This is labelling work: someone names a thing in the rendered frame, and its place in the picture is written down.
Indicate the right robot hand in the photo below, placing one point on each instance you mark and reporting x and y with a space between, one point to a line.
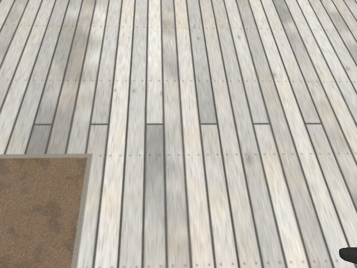
349 254

